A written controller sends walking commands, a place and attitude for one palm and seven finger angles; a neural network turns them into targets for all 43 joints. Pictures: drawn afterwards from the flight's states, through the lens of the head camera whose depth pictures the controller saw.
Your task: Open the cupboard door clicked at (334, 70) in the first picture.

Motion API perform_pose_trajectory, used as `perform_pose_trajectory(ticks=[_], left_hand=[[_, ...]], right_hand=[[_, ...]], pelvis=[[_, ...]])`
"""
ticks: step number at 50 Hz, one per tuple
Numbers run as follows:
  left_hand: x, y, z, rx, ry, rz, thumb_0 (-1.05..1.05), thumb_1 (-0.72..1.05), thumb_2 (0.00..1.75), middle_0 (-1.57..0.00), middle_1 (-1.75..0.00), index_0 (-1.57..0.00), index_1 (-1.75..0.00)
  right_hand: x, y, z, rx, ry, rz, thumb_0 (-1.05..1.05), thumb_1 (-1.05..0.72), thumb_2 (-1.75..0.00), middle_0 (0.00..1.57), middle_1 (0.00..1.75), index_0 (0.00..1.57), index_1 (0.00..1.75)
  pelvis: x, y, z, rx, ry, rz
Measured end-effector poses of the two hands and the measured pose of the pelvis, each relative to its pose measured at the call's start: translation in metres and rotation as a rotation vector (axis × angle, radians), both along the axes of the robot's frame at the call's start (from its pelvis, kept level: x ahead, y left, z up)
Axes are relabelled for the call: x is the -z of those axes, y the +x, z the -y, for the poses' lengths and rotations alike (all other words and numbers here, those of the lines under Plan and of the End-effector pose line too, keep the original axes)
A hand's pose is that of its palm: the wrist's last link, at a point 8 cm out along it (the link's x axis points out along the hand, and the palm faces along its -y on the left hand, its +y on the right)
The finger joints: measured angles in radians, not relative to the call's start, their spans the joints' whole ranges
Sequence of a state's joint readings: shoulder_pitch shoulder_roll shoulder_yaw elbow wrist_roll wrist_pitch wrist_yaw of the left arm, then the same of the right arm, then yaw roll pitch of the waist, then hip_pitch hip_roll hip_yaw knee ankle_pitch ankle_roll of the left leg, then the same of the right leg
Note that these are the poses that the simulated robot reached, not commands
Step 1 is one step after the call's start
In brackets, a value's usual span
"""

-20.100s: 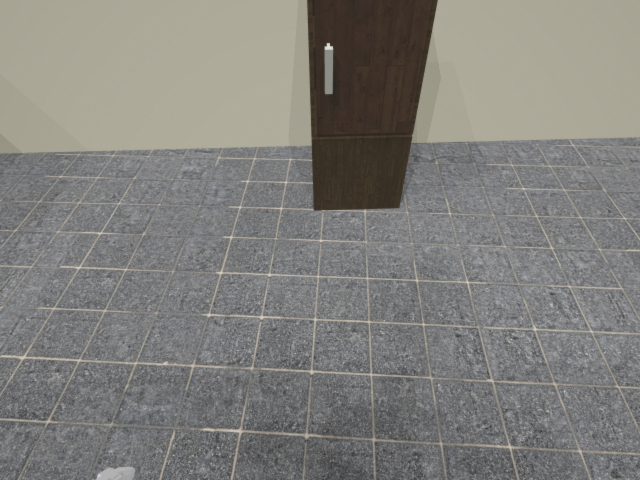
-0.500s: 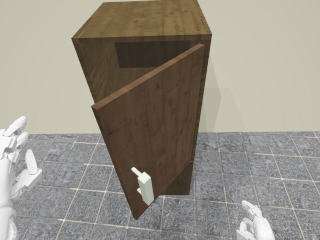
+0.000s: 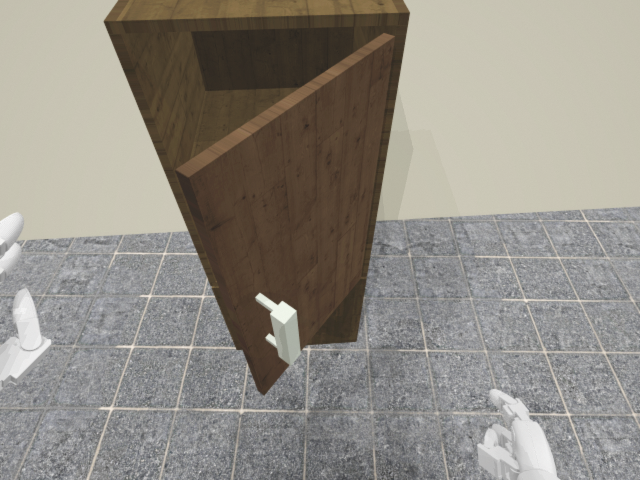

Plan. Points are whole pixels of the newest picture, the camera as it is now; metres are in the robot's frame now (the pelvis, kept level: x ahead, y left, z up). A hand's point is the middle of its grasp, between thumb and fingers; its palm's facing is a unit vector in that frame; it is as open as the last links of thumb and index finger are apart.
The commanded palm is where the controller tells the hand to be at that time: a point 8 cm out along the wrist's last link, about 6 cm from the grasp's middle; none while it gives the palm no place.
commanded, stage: step back with the hand held close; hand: left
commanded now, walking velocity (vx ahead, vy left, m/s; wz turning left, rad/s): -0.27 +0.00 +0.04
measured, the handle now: (276, 328) +0.35 +0.09 -0.08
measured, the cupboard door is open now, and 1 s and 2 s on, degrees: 49 49 49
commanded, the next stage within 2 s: stop stepping back and stand still in 0.66 s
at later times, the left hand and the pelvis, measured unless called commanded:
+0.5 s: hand out of the picture +0.10 +0.28 +0.16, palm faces +0.47 -0.75 -0.47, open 7.4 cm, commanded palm +0.04 +0.31 +0.18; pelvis -0.09 +0.01 -0.01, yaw +3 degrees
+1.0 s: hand out of the picture +0.04 +0.24 +0.16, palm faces +0.36 -0.79 -0.49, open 7.4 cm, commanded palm -0.02 +0.29 +0.18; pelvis -0.16 -0.01 -0.01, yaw +0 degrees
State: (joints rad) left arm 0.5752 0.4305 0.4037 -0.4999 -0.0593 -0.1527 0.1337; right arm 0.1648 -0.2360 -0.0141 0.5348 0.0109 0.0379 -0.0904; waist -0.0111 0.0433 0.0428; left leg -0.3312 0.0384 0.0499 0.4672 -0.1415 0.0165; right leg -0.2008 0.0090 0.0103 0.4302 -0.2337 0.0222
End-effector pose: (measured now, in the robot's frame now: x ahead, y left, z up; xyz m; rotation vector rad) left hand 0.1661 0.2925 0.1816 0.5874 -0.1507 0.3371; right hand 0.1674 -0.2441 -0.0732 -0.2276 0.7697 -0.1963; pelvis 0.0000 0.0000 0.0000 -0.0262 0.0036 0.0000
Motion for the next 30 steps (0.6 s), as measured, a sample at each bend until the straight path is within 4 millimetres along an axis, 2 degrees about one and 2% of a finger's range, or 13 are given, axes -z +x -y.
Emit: perform_pose_trajectory(ticks=[7,11,18,21,24,27,30], left_hand=[[0.000,-0.031,-0.011,-0.008,0.021,0.047,0.01,0.89,0.89,-0.22,-0.31,-0.22,-0.30],[-0.001,-0.054,-0.015,-0.044,0.058,0.071,0.01,0.89,0.89,-0.22,-0.31,-0.22,-0.30],[-0.002,-0.099,-0.008,-0.096,0.025,0.093,0.02,0.89,0.89,-0.21,-0.30,-0.22,-0.30],[-0.001,-0.105,-0.009,-0.085,-0.002,0.123,0.01,0.89,0.89,-0.21,-0.31,-0.22,-0.30],[-0.001,-0.105,-0.017,-0.067,0.005,0.147,0.01,0.89,0.89,-0.21,-0.31,-0.22,-0.30],[-0.002,-0.107,-0.024,-0.070,0.023,0.136,0.01,0.89,0.89,-0.22,-0.31,-0.22,-0.30],[-0.004,-0.116,-0.022,-0.071,0.014,0.128,0.01,0.89,0.89,-0.21,-0.31,-0.22,-0.30]], right_hand=[[0.002,-0.028,-0.011,-0.025,-0.012,0.009,0.01,-0.90,-0.90,0.20,0.30,0.20,0.30],[0.009,-0.039,-0.017,-0.067,-0.004,0.011,0.01,-0.90,-0.90,0.20,0.30,0.20,0.30],[0.020,-0.054,-0.023,-0.134,0.017,-0.011,0.01,-0.90,-0.90,0.20,0.30,0.20,0.30],[0.019,-0.061,-0.024,-0.124,-0.004,-0.016,0.01,-0.90,-0.90,0.20,0.30,0.20,0.30],[0.014,-0.069,-0.027,-0.112,-0.016,-0.004,0.01,-0.90,-0.90,0.20,0.30,0.20,0.30],[0.005,-0.076,-0.030,-0.113,-0.009,0.036,0.01,-0.90,-0.90,0.20,0.30,0.20,0.30],[-0.001,-0.085,-0.030,-0.122,0.008,0.059,0.01,-0.90,-0.90,0.20,0.30,0.20,0.30]], pelvis=[[0.004,-0.026,-0.006,-0.021,-0.013,0.006],[0.009,-0.040,-0.003,-0.065,-0.011,0.004],[0.011,-0.063,0.001,-0.072,-0.011,0.006],[0.012,-0.068,-0.004,-0.068,-0.016,0.004],[0.011,-0.082,-0.006,-0.061,-0.014,0.016],[0.008,-0.095,-0.005,-0.064,-0.033,0.008],[0.006,-0.105,0.000,-0.054,-0.043,-0.026]])
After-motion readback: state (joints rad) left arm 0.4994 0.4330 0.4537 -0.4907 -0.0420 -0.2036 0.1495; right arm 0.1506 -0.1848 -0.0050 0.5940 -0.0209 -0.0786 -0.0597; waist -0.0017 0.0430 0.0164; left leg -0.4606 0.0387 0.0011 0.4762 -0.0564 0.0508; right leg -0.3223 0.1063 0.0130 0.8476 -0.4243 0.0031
